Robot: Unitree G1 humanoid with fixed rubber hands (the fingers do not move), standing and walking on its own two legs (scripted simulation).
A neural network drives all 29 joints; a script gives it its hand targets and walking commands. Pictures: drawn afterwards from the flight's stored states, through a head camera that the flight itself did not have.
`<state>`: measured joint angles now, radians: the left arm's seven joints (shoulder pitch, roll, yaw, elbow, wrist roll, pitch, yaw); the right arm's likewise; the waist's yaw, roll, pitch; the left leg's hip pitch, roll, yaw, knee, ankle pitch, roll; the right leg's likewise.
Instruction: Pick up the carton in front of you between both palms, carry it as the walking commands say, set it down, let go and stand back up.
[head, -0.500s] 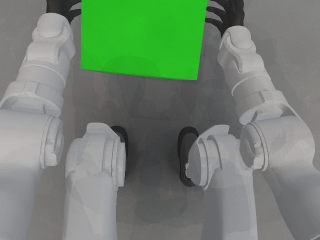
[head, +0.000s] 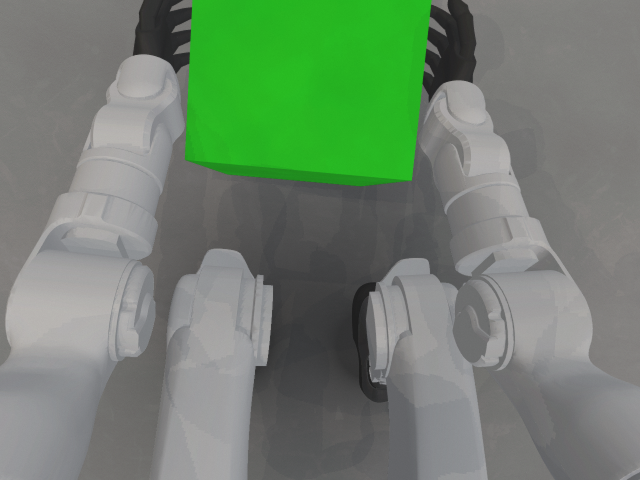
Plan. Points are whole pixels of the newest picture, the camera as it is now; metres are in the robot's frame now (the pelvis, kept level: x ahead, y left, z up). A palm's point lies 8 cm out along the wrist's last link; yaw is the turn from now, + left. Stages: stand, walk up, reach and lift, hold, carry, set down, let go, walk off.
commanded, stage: reach and lift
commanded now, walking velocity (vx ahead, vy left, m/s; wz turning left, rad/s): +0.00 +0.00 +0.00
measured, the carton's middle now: (304, 94) +0.52 +0.03 -0.20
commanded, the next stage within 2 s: none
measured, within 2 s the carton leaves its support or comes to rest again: neither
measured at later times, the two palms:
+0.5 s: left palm (30, 4) +0.47 +0.19 +0.07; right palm (592, 35) +0.49 -0.11 +0.07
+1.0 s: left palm out of the picture +0.43 +0.18 +0.23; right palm out of the picture +0.45 -0.12 +0.23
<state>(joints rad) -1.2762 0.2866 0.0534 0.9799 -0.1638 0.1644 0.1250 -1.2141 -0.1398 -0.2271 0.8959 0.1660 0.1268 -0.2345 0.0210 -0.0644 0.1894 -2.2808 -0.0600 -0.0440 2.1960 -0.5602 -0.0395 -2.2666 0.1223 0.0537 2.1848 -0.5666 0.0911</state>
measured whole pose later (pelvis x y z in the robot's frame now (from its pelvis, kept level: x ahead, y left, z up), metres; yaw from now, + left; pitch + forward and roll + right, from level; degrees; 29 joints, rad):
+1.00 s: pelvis +0.06 -0.01 +0.27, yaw +3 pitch +30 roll +0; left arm -0.61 -0.03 0.32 0.68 0.15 0.30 0.04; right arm -0.59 0.12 -0.38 0.64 -0.14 0.27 -0.10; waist 0.01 -0.03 -0.24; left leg -1.34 -0.09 -0.12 1.30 -0.47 -0.04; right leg -1.32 0.12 0.11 1.30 -0.49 0.03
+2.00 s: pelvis +0.09 -0.01 +0.40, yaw +3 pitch -4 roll +0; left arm -0.33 -0.15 0.30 0.41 0.29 0.62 0.00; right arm -0.34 0.17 -0.33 0.41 -0.29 0.59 0.00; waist 0.00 -0.01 -0.01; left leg -0.20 -0.05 -0.14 0.48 -0.22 -0.01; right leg -0.19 0.06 0.14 0.49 -0.24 0.01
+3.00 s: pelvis +0.10 +0.00 +0.41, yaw +3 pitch -7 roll +0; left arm -0.27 -0.15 0.22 0.25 0.27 0.78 0.00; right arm -0.29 0.16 -0.25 0.26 -0.28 0.75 0.01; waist 0.00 0.00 0.00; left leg -0.06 -0.04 -0.13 0.37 -0.19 -0.01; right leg -0.05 0.05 0.14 0.38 -0.20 0.00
